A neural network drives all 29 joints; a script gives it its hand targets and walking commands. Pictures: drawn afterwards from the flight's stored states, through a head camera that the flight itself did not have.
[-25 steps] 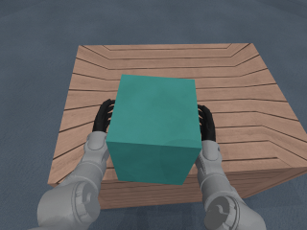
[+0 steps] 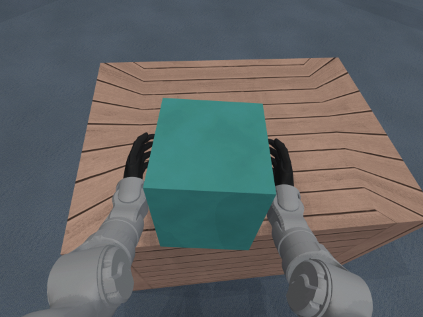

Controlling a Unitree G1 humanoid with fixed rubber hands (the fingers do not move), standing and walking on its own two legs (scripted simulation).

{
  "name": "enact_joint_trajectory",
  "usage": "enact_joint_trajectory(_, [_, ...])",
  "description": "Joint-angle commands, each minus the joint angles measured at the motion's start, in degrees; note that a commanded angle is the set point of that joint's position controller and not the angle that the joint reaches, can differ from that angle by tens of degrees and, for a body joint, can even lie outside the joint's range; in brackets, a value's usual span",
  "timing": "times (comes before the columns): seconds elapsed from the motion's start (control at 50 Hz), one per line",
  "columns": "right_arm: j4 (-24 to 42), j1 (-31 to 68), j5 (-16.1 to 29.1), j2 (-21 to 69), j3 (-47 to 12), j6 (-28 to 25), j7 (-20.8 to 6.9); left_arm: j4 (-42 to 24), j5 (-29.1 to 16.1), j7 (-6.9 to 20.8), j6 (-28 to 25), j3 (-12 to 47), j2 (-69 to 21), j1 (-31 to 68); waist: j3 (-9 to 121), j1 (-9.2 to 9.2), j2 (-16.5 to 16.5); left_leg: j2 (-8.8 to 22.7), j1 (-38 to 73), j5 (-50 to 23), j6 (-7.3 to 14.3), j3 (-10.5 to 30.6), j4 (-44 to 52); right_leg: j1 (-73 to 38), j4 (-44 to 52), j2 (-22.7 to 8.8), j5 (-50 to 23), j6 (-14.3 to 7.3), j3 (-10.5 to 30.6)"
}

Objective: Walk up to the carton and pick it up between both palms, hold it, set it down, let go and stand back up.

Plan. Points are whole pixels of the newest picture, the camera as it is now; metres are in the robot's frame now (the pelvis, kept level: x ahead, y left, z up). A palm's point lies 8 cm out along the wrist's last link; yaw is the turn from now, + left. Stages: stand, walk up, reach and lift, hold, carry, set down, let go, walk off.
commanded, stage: set down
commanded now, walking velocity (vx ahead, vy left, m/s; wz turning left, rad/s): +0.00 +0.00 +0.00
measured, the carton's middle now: (208, 179) +0.41 -0.01 -0.02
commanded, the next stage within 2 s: none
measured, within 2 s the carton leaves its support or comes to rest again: neither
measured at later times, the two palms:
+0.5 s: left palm (111, 144) +0.43 +0.17 +0.08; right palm (310, 161) +0.40 -0.20 +0.06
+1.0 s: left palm (118, 168) +0.41 +0.16 +0.04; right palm (306, 177) +0.38 -0.19 +0.03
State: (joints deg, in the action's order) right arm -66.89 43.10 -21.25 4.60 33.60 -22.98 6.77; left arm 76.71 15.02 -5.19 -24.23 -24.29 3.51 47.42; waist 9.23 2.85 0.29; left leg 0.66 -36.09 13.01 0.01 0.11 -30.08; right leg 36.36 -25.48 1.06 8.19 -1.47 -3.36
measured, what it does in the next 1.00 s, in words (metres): stands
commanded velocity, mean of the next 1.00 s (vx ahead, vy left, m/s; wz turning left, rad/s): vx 0.00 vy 0.00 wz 0.00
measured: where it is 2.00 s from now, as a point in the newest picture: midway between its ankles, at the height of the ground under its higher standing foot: outside the picture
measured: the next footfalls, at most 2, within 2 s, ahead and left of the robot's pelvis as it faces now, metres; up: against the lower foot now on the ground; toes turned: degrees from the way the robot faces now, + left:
none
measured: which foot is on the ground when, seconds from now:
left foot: down 0.00-1.00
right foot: down 0.00-1.00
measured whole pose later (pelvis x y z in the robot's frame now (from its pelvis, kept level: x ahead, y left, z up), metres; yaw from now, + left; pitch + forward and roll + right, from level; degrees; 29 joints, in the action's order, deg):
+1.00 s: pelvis -0.01 -0.02 -0.01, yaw +1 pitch +17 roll +0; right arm -57.5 39.2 10.7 -5.3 3.8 -9.2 8.2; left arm 68.4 -10.7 -0.6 -12.6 -2.9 13.6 44.7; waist 10.7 4.0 0.3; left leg 0.8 -37.0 14.3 -1.2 1.3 -34.6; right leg 38.1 -32.5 1.0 11.2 -2.6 -4.6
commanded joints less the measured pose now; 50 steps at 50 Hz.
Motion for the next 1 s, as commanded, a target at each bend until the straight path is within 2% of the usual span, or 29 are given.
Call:
enact_joint_trajectory(0.0, [3.85, 25.44, 0.91, 7.20, -11.11, -0.86, -3.20, -8.75, -1.41, 2.64, -3.13, 6.47, -3.32, 30.06, 38.17, -0.79, 3.89, -0.58, 8.70, -17.92, -3.07, -2.89, -0.29, -26.82, -3.84, -0.55, -17.20, 0.33, -0.12])
enact_joint_trajectory(0.14, [8.42, 25.29, 10.40, -5.62, -14.79, 0.26, -0.86, -14.78, -9.36, 0.68, -1.06, 9.22, 8.86, 29.40, 45.00, 0.36, 4.03, -0.97, 8.42, -22.72, -3.22, -1.91, -4.85, -26.01, -7.31, 0.03, -21.81, 1.03, 1.54])
enact_joint_trajectory(0.18, [9.50, 26.40, 13.24, -8.51, -16.13, 1.08, -0.31, -14.79, -12.15, 0.33, 0.02, 10.94, 11.31, 30.03, 45.08, 0.69, 3.62, -1.04, 7.88, -21.88, -3.10, -1.66, -5.64, -25.14, -7.88, 0.17, -20.91, 1.19, 1.90])
enact_joint_trajectory(0.32, [10.70, 30.90, 22.20, -17.38, -20.40, 6.12, -0.19, -10.03, -20.95, 0.47, 4.99, 17.83, 16.38, 34.02, 42.06, 1.35, 2.92, -0.87, 9.25, -17.20, -3.09, -0.85, -5.88, -20.89, -7.64, 0.49, -13.68, 1.16, 1.76])
enact_joint_trajectory(0.42, [5.98, 32.26, 29.65, -20.56, -25.71, 9.92, -1.61, -4.25, -26.54, 1.72, 6.93, 23.81, 16.72, 36.61, 37.36, 1.78, 3.81, -0.07, 11.48, -15.32, -3.67, 0.42, -5.61, -15.53, -7.11, 0.59, -8.60, 0.54, 0.49])
enact_joint_trajectory(0.54, [4.15, 34.76, 36.08, -21.62, -30.30, 12.18, -2.89, -2.50, -30.70, 2.89, 7.25, 27.54, 17.93, 39.44, 34.25, 1.37, 4.13, -0.02, 9.54, -11.00, -3.23, 1.16, -5.24, -12.84, -8.14, 0.00, -4.80, 0.42, -0.02])
enact_joint_trajectory(0.62, [3.92, 34.68, 37.45, -21.86, -31.62, 12.45, -2.91, -2.77, -30.67, 3.49, 7.64, 27.45, 19.04, 39.26, 34.72, 1.14, 4.03, -0.54, 8.61, -10.95, -2.98, 0.78, -5.62, -13.54, -8.67, -0.19, -5.54, 0.64, 0.24])
enact_joint_trajectory(0.72, [7.75, 31.51, 36.75, -21.39, -31.46, 11.47, -1.35, -7.12, -28.53, 4.10, 8.06, 24.39, 20.09, 35.55, 38.15, 1.23, 3.02, -1.79, 7.45, -13.88, -2.77, -0.43, -5.69, -20.27, -8.88, -0.16, -12.06, 1.69, 1.32])
enact_joint_trajectory(0.76, [10.14, 28.73, 35.78, -20.84, -30.88, 10.73, -0.40, -10.04, -26.92, 4.47, 8.29, 22.51, 20.19, 32.66, 39.24, 1.37, 2.86, -2.27, 7.40, -15.69, -2.79, -0.87, -5.29, -24.04, -8.64, -0.07, -15.72, 2.18, 1.83])
enact_joint_trajectory(0.82, [13.08, 26.63, 33.70, -19.60, -29.43, 10.04, 0.69, -12.51, -25.55, 4.89, 8.05, 20.92, 20.26, 30.35, 38.28, 1.78, 2.22, -2.64, 5.47, -14.02, -2.37, -1.28, -3.76, -27.18, -7.94, -0.23, -16.00, 2.68, 2.47])
enact_joint_trajectory(0.88, [18.88, 25.68, 31.90, -18.93, -28.17, 9.88, 1.27, -17.35, -25.83, 4.39, 7.49, 20.43, 20.39, 29.82, 40.53, 1.77, 2.30, -2.66, 5.78, -12.73, -2.30, -1.75, -2.33, -29.22, -7.25, -0.14, -15.92, 2.86, 2.71])
enact_joint_trajectory(0.92, [22.87, 22.76, 31.24, -18.33, -28.27, 9.90, 1.67, -21.11, -25.72, 4.29, 7.72, 19.95, 20.21, 26.95, 42.18, 1.71, 2.17, -2.77, 6.44, -13.81, -2.27, -1.89, -1.63, -32.35, -7.17, -0.11, -18.86, 3.12, 3.00])
enact_joint_trajectory(0.98, [25.05, 20.20, 30.97, -17.10, -29.04, 10.92, 2.11, -22.84, -25.53, 4.89, 9.04, 19.72, 20.13, 24.17, 39.58, 1.61, 1.79, -2.88, 4.75, -12.29, -1.78, -1.76, -0.27, -35.06, -7.08, -0.46, -19.14, 3.28, 3.62])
